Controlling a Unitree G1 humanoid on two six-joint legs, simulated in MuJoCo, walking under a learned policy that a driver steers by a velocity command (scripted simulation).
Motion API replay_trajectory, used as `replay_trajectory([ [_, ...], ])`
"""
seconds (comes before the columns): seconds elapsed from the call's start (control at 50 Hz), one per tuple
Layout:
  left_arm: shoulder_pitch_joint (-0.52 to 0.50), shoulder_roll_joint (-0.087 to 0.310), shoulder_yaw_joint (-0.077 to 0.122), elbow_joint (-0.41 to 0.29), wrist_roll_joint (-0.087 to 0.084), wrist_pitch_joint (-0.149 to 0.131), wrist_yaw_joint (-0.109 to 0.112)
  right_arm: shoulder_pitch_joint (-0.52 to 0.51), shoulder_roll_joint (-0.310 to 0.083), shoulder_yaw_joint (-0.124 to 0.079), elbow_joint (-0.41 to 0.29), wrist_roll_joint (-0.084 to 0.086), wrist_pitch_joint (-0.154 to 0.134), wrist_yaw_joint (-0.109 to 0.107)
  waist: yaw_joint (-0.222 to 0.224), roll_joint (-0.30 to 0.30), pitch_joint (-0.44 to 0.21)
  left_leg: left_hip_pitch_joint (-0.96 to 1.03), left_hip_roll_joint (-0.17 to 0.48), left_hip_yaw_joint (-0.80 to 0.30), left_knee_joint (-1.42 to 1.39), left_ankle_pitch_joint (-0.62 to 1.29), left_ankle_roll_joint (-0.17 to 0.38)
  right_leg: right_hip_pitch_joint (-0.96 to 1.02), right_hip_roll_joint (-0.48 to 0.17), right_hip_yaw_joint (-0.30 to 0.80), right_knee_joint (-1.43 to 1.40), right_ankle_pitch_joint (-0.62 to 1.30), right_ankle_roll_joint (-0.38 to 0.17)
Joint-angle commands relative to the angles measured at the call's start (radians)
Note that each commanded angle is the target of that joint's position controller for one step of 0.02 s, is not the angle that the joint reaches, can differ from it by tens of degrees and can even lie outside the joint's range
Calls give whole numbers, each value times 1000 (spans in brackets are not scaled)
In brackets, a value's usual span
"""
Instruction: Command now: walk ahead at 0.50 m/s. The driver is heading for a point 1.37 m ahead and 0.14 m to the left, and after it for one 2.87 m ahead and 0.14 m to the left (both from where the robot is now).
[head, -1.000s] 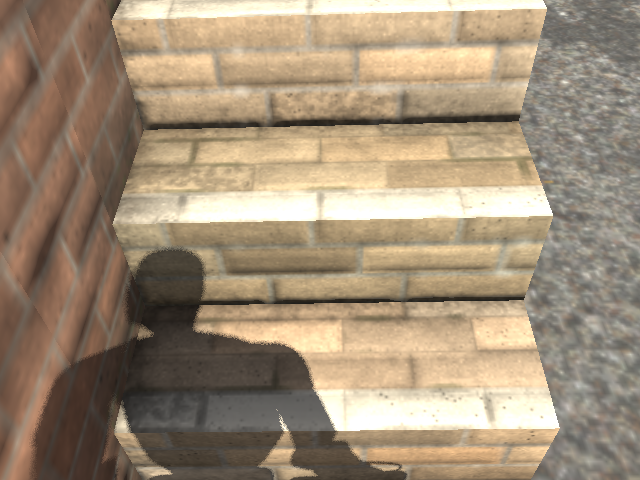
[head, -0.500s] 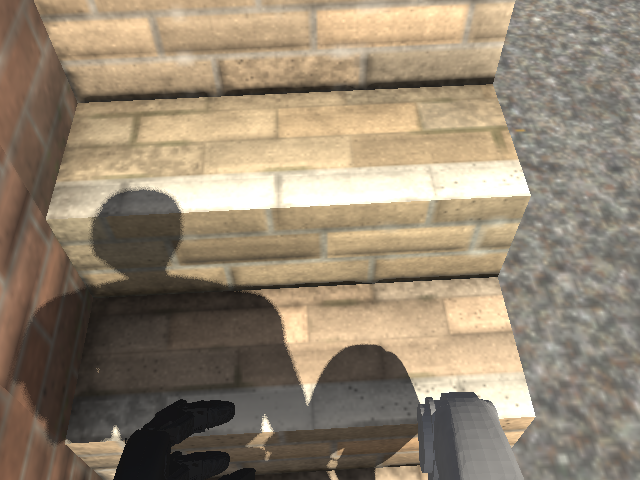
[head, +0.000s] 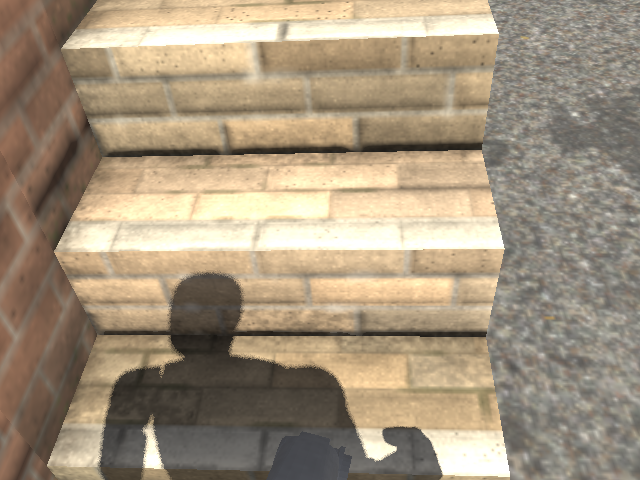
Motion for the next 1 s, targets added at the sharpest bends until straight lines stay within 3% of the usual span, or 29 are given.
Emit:
replay_trajectory([
  [0.02, 6, 76, 6, -26, -5, -45, 4, -60, -21, -3, -60, 5, 1, -8, -41, -33, 174, -218, 15, 19, 102, -44, 12, 17, -221, 230, -340, 185, 35],
  [0.16, 175, 110, 24, 84, -45, -22, 95, -173, 2, 33, -118, 12, 71, 26, -16, -208, 110, 23, 166, 314, -510, -208, 41, 256, -216, 152, -592, 611, -50],
  [0.18, 75, 112, 17, 62, -62, -16, 104, -144, -13, 51, -120, 52, 68, 23, -101, -274, 96, 361, 153, 343, -897, -308, 101, 159, -166, -20, -552, 1221, -25],
  [0.2, 76, 146, 12, 24, -76, -23, 119, -162, -79, 33, -99, 81, 50, 29, -85, -239, 5, 589, 69, 417, -1037, -457, 108, 111, -199, 9, -461, 1773, -76],
  [0.22, 78, 213, 16, 19, -79, -28, 113, 46, -109, 13, -40, 59, 42, 32, -182, -347, -104, 757, 53, 375, -1047, -527, 124, 189, -271, 41, -269, 2126, -121],
  [0.24, 32, 303, 38, -1, -130, -35, 76, 222, -167, 5, 17, 57, 22, 52, -269, -350, -221, 950, 29, 284, -1184, -451, 125, 184, -285, 39, -66, 2235, -151],
  [0.26, 67, 259, 42, -18, -136, -43, 36, 316, -279, -36, 80, -3, 16, 60, -243, -141, -289, 1060, 155, -106, -1443, -585, 174, 75, -175, 79, 191, 1939, -110],
  [0.28, -37, 208, 49, -63, -89, -37, -12, 402, -327, -69, 139, -29, 40, 33, -255, 75, -245, 1076, 313, -677, -1973, -907, 272, -154, 57, 126, 550, 1023, -63],
  [0.3, -95, 146, 58, -124, -23, -34, -30, 275, -345, -83, 153, -13, 35, 13, -164, 182, -237, 1068, 425, -979, -2155, -919, 343, -316, 168, 270, 1054, 451, -12],
  [0.34, -314, 35, 28, -257, 25, -38, -31, 223, -175, -55, 270, 17, -5, 25, -91, -41, 14, 796, 386, -668, -1986, -799, 255, -536, 146, 330, 1289, 496, -65],
  [0.4, -255, -100, -30, -281, 6, -19, -11, 228, -65, -31, 403, -12, -83, 22, 32, -100, 118, 769, 335, -294, -1932, -409, 152, -764, 143, 356, 1432, 411, -92],
  [0.52, -429, -76, -46, -349, -35, 15, 22, 344, -149, -30, 392, 13, -136, 60, -7, 16, 174, 954, 363, -82, -2099, -134, 126, -1179, 99, 213, 1629, 208, -66],
  [0.56, -495, -3, -40, -420, -20, 17, 11, 244, -168, -32, 331, 35, -142, 60, 42, -19, 228, 814, 293, 44, -2138, -174, 62, -1031, 8, 146, 1157, 209, -40],
  [0.58, -499, 75, -10, -412, -32, 24, 21, 221, -171, -42, 301, 24, -149, 46, 26, -38, 174, 742, 259, 53, -2169, 28, 103, -815, 20, 41, 983, 210, -11],
  [0.6, -458, 33, -37, -419, -64, 41, 23, 221, -285, -82, 258, 26, -152, 20, 32, 99, 47, 679, 280, 94, -2345, 100, 165, -444, 12, -53, 650, 19, -14],
  [0.62, -482, 28, -24, -416, -85, 59, 16, 351, -297, -85, 249, 14, -165, 15, -60, 66, -18, 682, 372, 2, -2446, 251, 185, -198, 60, -161, 620, -36, -29],
  [0.64, -359, 60, 12, -365, -95, 71, 37, 409, -261, -71, 284, 29, -168, 25, 3, 80, -92, 853, 405, 46, -2242, 838, 182, -109, 93, -189, 615, 43, -72],
  [0.66, -147, 83, 42, -297, -83, 71, 29, 411, -321, -85, 264, 40, -163, 33, 99, 106, -235, 1041, 380, 132, -1936, 1240, 166, 0, 144, -168, 437, 56, -103],
  [0.68, 51, 140, 71, -248, -43, 56, 17, 373, -344, -88, 198, 57, -173, 59, 183, 66, -391, 866, 340, 91, -1610, 1117, 104, 285, 10, 118, 365, 64, -196],
  [0.7, 145, 288, 127, -222, -16, 79, 29, 272, -350, -105, 135, 81, -173, 98, 241, -173, -465, 706, 121, 120, -1194, 622, 44, 281, -188, 737, -105, -496, -294],
  [0.72, 5, 296, 139, -249, -17, 100, 43, 224, -323, -125, 125, 38, -173, 116, 194, -150, -418, 641, 29, 48, -715, 110, 11, 83, -278, 1155, -430, -741, -343],
  [0.74, -165, 201, 113, -249, -45, 91, 39, 177, -223, -105, 78, -5, -163, 115, 97, 12, -293, 549, 61, -46, -392, 74, -19, -96, -288, 1148, -418, -694, -320],
  [0.78, -197, 50, 55, -114, -24, 23, 60, -11, -29, -24, -75, -36, -113, 71, -4, 44, 4, 340, 127, -136, -188, -184, -15, -342, -296, 889, -276, -486, -222],
  [0.82, -195, -18, 26, -51, 29, -25, 64, 77, -45, -7, -111, -18, -85, 28, -90, 11, 36, 307, 154, -178, -164, -322, -25, -349, -262, 704, -231, -382, -141],
  [0.84, -216, -16, 26, -49, 44, -28, 48, 89, -74, -10, -115, -17, -76, 32, -105, 18, 61, 269, 153, -198, -196, -335, -12, -339, -272, 654, -256, -307, -136],
  [0.88, -285, 122, 72, -73, 4, -59, 10, 149, -122, -28, -81, -3, -58, 41, -141, 66, 45, 307, 148, -116, -287, -260, 2, -287, -249, 488, -317, -154, -117],
  [0.92, -300, 146, 65, -107, 7, -67, 1, 149, -149, -28, -72, 20, -48, 41, -150, 70, 93, 367, 158, -35, -481, -133, -20, -349, -226, 357, -329, -100, -114],
  [0.96, -229, 194, 74, -95, 19, -75, -3, 4, -115, -13, -134, 39, -40, 28, -92, -51, 96, 310, 150, 71, -381, -159, -13, -278, -261, 308, -399, 62, -155],
  [1.0, -192, 225, 83, -110, 27, -71, 5, -53, -156, -34, -176, 20, -42, 13, -57, -197, 75, 223, 204, 60, -360, -278, -28, -73, -315, 308, -449, 185, -154],
])
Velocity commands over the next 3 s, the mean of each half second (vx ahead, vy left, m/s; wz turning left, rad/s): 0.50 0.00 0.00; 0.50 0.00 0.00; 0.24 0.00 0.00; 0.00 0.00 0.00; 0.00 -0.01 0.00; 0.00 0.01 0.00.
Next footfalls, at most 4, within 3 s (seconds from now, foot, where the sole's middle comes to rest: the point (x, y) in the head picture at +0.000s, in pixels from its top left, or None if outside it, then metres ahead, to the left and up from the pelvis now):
0.24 left None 0.28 0.09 -0.55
0.64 right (458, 390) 0.54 -0.13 -0.35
1.14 left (129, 266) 0.61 0.35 -0.14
1.66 right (332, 235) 0.67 0.06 -0.14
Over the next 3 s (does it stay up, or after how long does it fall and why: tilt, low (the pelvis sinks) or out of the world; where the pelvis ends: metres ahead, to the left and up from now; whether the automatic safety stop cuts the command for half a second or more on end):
stays up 0.44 0.12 0.43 its command is cut before an obstacle after 1.2 s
